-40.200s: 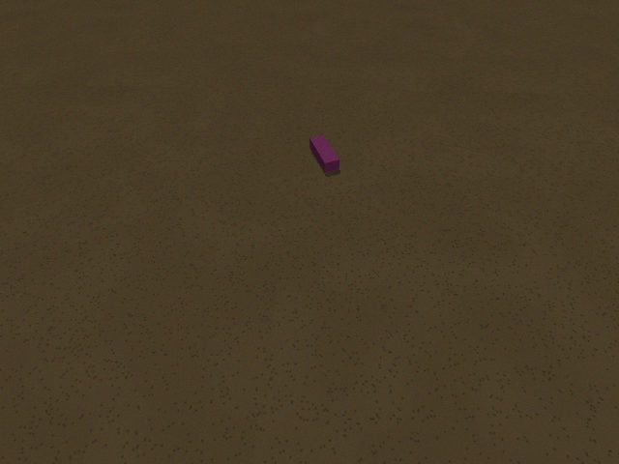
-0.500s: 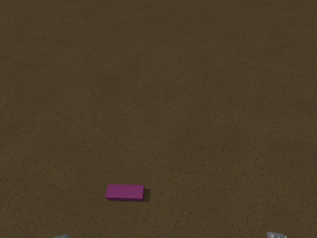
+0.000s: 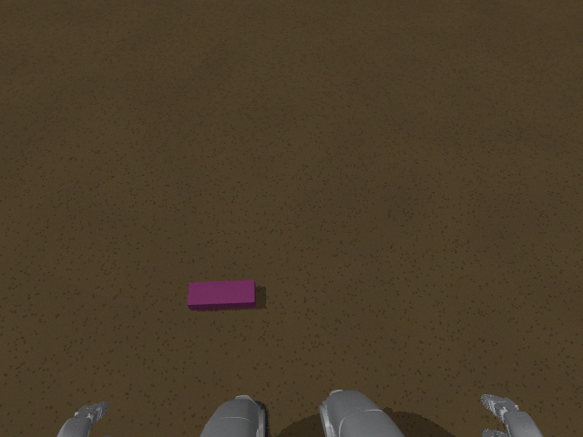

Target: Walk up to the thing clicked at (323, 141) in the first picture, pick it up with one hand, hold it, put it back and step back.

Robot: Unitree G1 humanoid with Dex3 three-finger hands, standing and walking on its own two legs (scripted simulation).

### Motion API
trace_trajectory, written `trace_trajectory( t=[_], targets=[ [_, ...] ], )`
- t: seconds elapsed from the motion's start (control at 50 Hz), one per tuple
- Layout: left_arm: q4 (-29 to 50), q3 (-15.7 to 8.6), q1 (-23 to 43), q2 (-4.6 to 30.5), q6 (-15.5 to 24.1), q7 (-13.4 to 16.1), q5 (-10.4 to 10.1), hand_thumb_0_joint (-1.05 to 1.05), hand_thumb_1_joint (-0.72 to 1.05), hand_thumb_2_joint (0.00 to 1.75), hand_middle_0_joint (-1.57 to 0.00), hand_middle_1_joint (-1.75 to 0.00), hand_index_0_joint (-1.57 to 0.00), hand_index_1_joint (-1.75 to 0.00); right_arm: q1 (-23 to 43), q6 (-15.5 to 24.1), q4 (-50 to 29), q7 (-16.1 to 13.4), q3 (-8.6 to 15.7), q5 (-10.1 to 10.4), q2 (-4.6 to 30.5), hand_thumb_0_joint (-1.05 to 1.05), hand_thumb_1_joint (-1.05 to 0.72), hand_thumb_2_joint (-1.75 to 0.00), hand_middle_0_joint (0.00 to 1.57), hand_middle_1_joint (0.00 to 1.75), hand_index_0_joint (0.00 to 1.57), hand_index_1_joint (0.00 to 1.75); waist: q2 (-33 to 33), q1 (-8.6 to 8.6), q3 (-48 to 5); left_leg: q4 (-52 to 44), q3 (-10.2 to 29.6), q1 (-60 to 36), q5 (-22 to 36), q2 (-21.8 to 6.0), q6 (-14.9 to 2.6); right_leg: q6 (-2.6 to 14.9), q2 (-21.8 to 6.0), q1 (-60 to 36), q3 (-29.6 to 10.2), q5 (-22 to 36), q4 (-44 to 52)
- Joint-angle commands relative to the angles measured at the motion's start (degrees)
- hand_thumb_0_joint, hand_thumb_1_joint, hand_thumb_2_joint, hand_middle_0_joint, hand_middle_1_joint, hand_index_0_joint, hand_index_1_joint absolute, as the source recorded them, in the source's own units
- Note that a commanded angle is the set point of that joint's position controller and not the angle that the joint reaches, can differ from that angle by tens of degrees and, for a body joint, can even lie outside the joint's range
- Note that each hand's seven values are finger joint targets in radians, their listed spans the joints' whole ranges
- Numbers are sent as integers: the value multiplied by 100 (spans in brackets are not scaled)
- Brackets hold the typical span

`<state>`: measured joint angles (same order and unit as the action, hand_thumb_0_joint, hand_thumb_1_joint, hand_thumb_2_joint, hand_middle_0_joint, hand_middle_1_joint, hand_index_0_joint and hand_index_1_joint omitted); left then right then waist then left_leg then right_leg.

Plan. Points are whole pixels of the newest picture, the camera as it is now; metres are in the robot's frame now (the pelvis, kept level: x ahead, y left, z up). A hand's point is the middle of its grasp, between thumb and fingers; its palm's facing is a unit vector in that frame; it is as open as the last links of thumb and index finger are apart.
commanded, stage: step back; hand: left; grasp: from above
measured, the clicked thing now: (222, 295) +0.53 +0.22 -0.73
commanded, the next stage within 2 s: none
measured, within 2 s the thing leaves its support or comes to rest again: neither
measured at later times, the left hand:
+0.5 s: hand out of the picture -0.03 +0.25 -0.14, palm faces +0.05 -0.92 -0.39, open 7.4 cm
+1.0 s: hand out of the picture -0.26 +0.21 -0.14, palm faces -0.01 -0.91 -0.41, open 7.4 cm
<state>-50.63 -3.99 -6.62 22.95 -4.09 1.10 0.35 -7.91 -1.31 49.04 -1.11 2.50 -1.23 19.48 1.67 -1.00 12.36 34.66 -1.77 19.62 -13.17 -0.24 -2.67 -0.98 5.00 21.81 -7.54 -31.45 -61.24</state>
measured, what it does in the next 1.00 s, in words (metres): walks backwards: right foot, then left foot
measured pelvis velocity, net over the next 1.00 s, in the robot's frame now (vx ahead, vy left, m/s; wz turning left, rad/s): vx -0.32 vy -0.06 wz -0.03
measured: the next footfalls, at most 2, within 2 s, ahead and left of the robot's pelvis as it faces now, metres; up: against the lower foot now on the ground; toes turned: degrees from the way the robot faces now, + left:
right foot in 0.14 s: -0.03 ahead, -0.14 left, +0.00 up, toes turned +1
left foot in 0.50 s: -0.13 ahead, +0.09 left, +0.00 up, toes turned +1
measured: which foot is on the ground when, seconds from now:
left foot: down 0.00-0.16, up 0.18-0.48, down 0.50-0.94, up 0.96-1.00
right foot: up 0.00-0.12, down 0.14-0.52, up 0.54-0.88, down 0.90-1.00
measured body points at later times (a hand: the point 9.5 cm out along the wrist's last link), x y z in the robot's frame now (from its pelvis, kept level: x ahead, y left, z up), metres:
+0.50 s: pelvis -0.15 -0.02 -0.01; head -0.08 -0.01 +0.44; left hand -0.04 +0.30 -0.11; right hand -0.05 -0.34 -0.13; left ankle -0.17 +0.09 -0.73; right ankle -0.07 -0.14 -0.73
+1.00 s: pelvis -0.32 -0.06 -0.01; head -0.28 -0.08 +0.44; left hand -0.26 +0.26 -0.11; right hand -0.20 -0.38 -0.13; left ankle -0.22 +0.09 -0.68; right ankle -0.33 -0.18 -0.73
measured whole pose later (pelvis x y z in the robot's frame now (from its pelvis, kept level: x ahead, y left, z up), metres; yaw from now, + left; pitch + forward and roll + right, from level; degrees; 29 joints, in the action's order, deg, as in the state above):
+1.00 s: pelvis -0.32 -0.06 -0.01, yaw -2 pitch -3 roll +1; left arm -49.3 -4.0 -13.8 20.7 -3.1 -0.6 1.9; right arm -7.0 -4.3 47.7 -1.1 3.5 -0.4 23.2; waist -1.6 2.2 8.6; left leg 54.5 6.7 31.1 -24.8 2.9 0.8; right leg 1.5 0.1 15.3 -1.6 -22.1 -40.3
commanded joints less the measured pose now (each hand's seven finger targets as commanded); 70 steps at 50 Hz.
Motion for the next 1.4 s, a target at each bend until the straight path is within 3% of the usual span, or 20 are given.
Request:
trace_trajectory(
  t=[0.0,0.1,0.14,0.16,0.22,0.34,0.42,0.46,0.52,0.58,0.76,0.86,0.88,0.9,0.92,0.98,1.14,1.26,1.32,1.38],
  targets=[
    [476,-333,-333,920,194,-5,45,0,90,90,-20,-30,-20,-30,-164,89,-444,-93,449,-49,1746,0,-90,-90,20,30,20,30,-955,-63,-1646,-717,1652,-1465,2260,-1573,-1225,24,-291,62,246,170,1014],
    [113,-416,-1336,891,251,-85,113,0,90,90,-20,-30,-20,-30,158,-29,-496,-13,406,26,1723,0,-90,-90,20,30,20,30,-993,319,-1887,-416,1276,-184,577,-1118,-486,363,-419,-1653,643,1516,3526],
    [449,-635,-767,1877,277,-91,159,0,90,90,-20,-30,-20,-30,457,-40,-583,-35,345,109,1326,0,-90,-90,20,30,20,30,1495,473,-1120,1823,359,1055,-1850,602,261,1603,-2512,-518,-2382,1160,4600],
    [747,-648,-318,2001,331,-58,224,0,90,90,-20,-30,-20,-30,357,-79,-483,-78,425,82,1510,0,-90,-90,20,30,20,30,1323,380,-753,3070,1088,701,-2204,508,337,2008,-3029,366,-2863,1668,4706],
    [921,-470,517,1301,364,22,164,0,90,90,-20,-30,-20,-30,-366,-44,-151,-65,340,196,1374,0,-90,-90,20,30,20,30,609,-213,-692,3595,1200,752,-1297,860,309,1207,-1795,-39,-609,3278,3956],
    [945,-435,-410,1103,332,100,188,0,90,90,-20,-30,-20,-30,-170,25,-372,-80,229,119,1312,0,-90,-90,20,30,20,30,797,414,-1311,1873,802,1021,-1741,438,410,1359,-1921,-2091,-609,4304,3391],
    [1033,-387,-259,1260,243,62,96,0,90,90,-20,-30,-20,-30,-626,65,-216,-33,292,41,1251,0,-90,-90,20,30,20,30,944,207,-1604,-113,267,-30,-1081,255,239,1208,-1889,-1861,-545,4450,2946],
    [1116,-306,-257,1166,188,25,35,0,90,90,-20,-30,-20,-30,-784,114,-135,-23,380,-11,1375,0,-90,-90,20,30,20,30,502,69,-1706,-1204,556,-939,408,1,87,771,-1559,-1091,-319,3713,2575],
    [1177,-387,289,1086,177,118,79,0,90,90,-20,-30,-20,-30,-430,136,-352,33,595,-93,2358,0,-90,-90,20,30,20,30,-1313,-284,-1362,-1503,3306,-273,2085,-2277,-1525,205,24,165,-208,-723,-212],
    [854,-361,-386,980,148,100,-44,0,90,90,-20,-30,-20,-30,240,139,-446,-51,394,-85,1724,0,-90,-90,20,30,20,30,-783,300,-1206,-1094,1684,-647,2478,-1457,-1006,281,118,628,-412,117,-1171],
    [816,-363,-484,913,218,-3,61,0,90,90,-20,-30,-20,-30,-183,89,-610,-67,462,-78,1667,0,-90,-90,20,30,20,30,-1095,-98,-1557,-773,1515,-1578,2134,-1544,-1247,-103,-298,312,178,114,789],
    [224,-417,-1554,920,252,-94,93,0,90,90,-20,-30,-20,-30,298,-89,-768,-12,471,0,1880,0,-90,-90,20,30,20,30,-1299,357,-1815,-594,1231,-140,354,-1188,-601,270,-365,-1483,881,1287,3372],
    [249,-471,-1519,1111,272,-92,180,0,90,90,-20,-30,-20,-30,207,-105,-773,-3,401,33,1647,0,-90,-90,20,30,20,30,-740,333,-1642,-214,1102,532,-489,-817,-271,424,-656,-1652,240,1087,3688],
    [417,-656,-1340,1769,274,-108,231,0,90,90,-20,-30,-20,-30,439,-72,-952,-16,322,115,1243,0,-90,-90,20,30,20,30,1080,526,-1268,1166,656,1590,-1608,439,181,1041,-2007,-1137,-1849,562,4318],
    [680,-705,-786,2262,260,-83,271,0,90,90,-20,-30,-20,-30,572,-112,-907,-106,420,48,1442,0,-90,-90,20,30,20,30,1571,667,-860,2718,979,1093,-2185,532,360,1877,-3101,531,-2962,212,4922],
    [941,-458,386,1397,338,30,223,0,90,90,-20,-30,-20,-30,-187,-82,-456,-86,388,135,1464,0,-90,-90,20,30,20,30,397,-139,-619,3599,1273,893,-1252,755,301,1161,-1899,398,-616,2355,3930],
    [888,-448,-650,1323,280,140,207,0,90,90,-20,-30,-20,-30,-162,-27,-528,-84,264,4,1255,0,-90,-90,20,30,20,30,983,532,-1268,1745,612,889,-1888,363,425,1326,-2171,-1707,-640,3982,3374],
    [993,-272,-91,1236,159,109,86,0,90,90,-20,-30,-20,-30,-1158,-73,-47,18,437,-42,1477,0,-90,-90,20,30,20,30,371,-15,-1644,-1082,523,-989,-325,-30,-61,635,-1752,-469,-196,2509,2651],
    [997,-373,396,1203,168,181,90,0,90,90,-20,-30,-20,-30,-312,-44,-406,78,595,-132,2346,0,-90,-90,20,30,20,30,-1345,-159,-1243,-1719,3242,357,951,-2307,-1643,144,-209,234,92,-616,-618],
    [569,-353,-280,1085,124,131,-29,0,90,90,-20,-30,-20,-30,356,-3,-473,-17,348,-183,1709,0,-90,-90,20,30,20,30,-623,372,-1001,-1386,1549,383,916,-1326,-928,264,46,327,-244,358,-1360]
  ],
)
